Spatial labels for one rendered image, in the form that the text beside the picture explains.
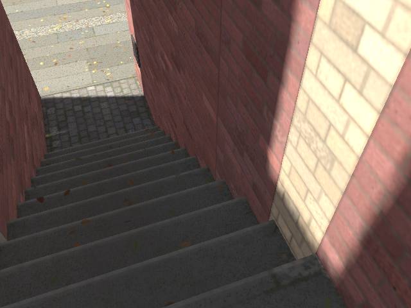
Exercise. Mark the stairs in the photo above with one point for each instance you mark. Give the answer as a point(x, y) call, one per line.
point(130, 221)

